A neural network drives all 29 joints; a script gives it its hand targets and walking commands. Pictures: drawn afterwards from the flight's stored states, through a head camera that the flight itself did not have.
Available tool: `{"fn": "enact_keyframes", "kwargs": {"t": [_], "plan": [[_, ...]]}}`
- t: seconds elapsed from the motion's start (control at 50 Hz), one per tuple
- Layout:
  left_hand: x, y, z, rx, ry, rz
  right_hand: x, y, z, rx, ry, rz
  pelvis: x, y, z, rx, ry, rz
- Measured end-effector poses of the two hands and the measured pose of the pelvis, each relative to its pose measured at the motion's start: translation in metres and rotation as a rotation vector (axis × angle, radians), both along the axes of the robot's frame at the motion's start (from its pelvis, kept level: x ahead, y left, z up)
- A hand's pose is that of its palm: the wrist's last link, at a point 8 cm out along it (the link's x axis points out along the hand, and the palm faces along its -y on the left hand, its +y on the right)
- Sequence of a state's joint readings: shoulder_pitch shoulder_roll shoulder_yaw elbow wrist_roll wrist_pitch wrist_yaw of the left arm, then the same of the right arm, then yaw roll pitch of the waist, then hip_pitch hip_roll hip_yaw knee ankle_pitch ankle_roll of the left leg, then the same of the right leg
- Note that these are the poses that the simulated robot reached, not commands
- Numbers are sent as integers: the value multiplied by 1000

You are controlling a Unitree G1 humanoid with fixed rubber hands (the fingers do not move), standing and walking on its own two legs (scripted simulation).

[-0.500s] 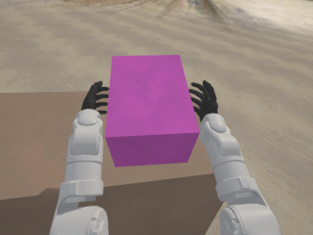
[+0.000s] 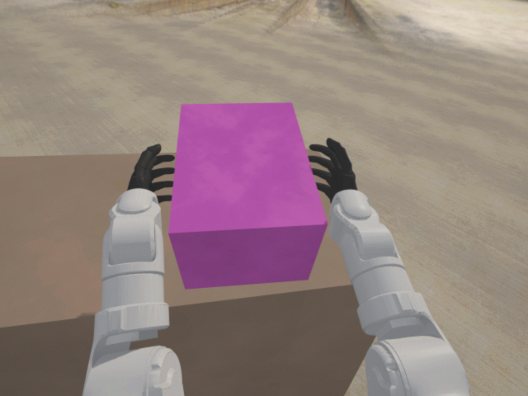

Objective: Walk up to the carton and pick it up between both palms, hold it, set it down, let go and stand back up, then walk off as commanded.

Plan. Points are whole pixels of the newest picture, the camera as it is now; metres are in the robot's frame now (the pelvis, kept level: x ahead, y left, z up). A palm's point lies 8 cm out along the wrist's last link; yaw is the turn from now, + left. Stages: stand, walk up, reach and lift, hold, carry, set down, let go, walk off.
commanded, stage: hold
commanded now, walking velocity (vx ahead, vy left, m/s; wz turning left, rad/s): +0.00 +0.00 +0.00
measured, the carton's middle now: (242, 189) +0.42 +0.03 +0.16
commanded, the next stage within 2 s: none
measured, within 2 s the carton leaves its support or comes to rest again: neither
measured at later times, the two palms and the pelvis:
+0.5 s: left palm (158, 202) +0.37 +0.17 +0.16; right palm (339, 197) +0.38 -0.12 +0.18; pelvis +0.01 +0.00 +0.00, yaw +0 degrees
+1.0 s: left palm (149, 212) +0.35 +0.17 +0.16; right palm (336, 211) +0.36 -0.12 +0.16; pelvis -0.01 +0.00 +0.00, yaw +0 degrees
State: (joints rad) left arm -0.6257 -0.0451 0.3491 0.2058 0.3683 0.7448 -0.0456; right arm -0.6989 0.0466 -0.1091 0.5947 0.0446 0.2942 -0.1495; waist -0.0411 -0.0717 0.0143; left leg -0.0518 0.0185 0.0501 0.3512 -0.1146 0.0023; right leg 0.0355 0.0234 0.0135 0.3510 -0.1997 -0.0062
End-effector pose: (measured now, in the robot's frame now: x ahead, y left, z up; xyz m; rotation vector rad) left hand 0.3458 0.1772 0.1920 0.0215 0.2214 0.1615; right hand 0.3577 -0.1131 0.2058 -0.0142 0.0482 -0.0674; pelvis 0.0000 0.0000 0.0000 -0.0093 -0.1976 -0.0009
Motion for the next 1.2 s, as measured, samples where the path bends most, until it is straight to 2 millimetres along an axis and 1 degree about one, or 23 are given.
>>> {"fn": "enact_keyframes", "kwargs": {"t": [0.1, 0.16, 0.22, 0.3, 0.36, 0.42, 0.52, 0.56, 0.58, 0.62, 0.72, 0.76, 0.78, 0.82, 0.88, 0.94, 0.98, 1.0, 1.04, 1.14, 1.2], "plan": [[6, 1, -29, -1, 84, 0, 7, 1, -31, 6, 87, -3, -4, 3, -1, -3, -6, 0], [12, -3, -33, 29, 82, 10, 11, -1, -39, 17, 84, -12, -1, 3, 0, -1, -2, 1], [19, -8, -23, 46, 41, 3, 16, -6, -31, 30, 42, -19, 6, 1, 0, 1, 7, 1], [26, -13, -3, 62, -30, 0, 22, -11, -7, 58, -30, -18, 17, -2, 1, 5, 22, 1], [28, -14, 2, 60, -46, -2, 24, -12, 1, 87, -48, -18, 22, -4, 1, 7, 29, 0], [29, -13, -7, 47, -6, -8, 25, -12, -6, 101, -13, -23, 20, -4, 1, 6, 27, 0], [28, -12, -37, 34, 91, -20, 22, -9, -35, 96, 75, -41, 13, -2, 0, 4, 17, 0], [24, -12, -41, 46, 91, -25, 17, -10, -40, 103, 75, -46, 12, -1, 0, 3, 15, 0], [22, -12, -40, 54, 80, -28, 14, -10, -40, 109, 64, -47, 11, -1, 0, 3, 14, 0], [17, -14, -31, 74, 41, -32, 8, -12, -32, 122, 25, -48, 11, -1, 0, 3, 14, 0], [3, -17, 9, 99, -78, -24, -7, -15, 4, 111, -95, -41, 10, -2, 0, 3, 13, 0], [-2, -15, 17, 86, -89, -12, -9, -13, 10, 74, -105, -29, 8, -2, 0, 3, 10, -1], [-4, -12, 18, 70, -83, -7, -9, -11, 10, 55, -96, -22, 6, -2, 0, 2, 8, -1], [-5, -7, 14, 33, -52, -4, -7, -7, 5, 25, -55, -11, 3, -2, 0, 2, 3, -1], [-5, -2, -4, -2, 15, -2, -3, -3, -12, 7, 26, -2, -4, -1, 0, 1, -4, 0], [-2, -2, -25, -2, 75, -6, -1, -2, -32, 9, 84, -10, -8, 1, 0, -1, -10, 0], [1, -4, -32, 21, 86, 2, 1, -2, -41, 11, 94, -14, -8, 2, -1, -3, -13, 0], [3, -5, -33, 33, 82, 6, 2, -3, -42, 16, 90, -18, -7, 2, -1, -3, -11, 0], [6, -7, -28, 44, 59, 3, 4, -6, -39, 26, 66, -24, -4, 2, -1, -2, -6, 0], [15, -11, -4, 45, -31, 3, 13, -9, -10, 21, -26, -24, 11, -2, 0, 4, 14, 0], [20, -12, 2, 41, -46, 3, 18, -10, -3, 22, -42, -21, 18, -4, 1, 6, 24, 0]]}}
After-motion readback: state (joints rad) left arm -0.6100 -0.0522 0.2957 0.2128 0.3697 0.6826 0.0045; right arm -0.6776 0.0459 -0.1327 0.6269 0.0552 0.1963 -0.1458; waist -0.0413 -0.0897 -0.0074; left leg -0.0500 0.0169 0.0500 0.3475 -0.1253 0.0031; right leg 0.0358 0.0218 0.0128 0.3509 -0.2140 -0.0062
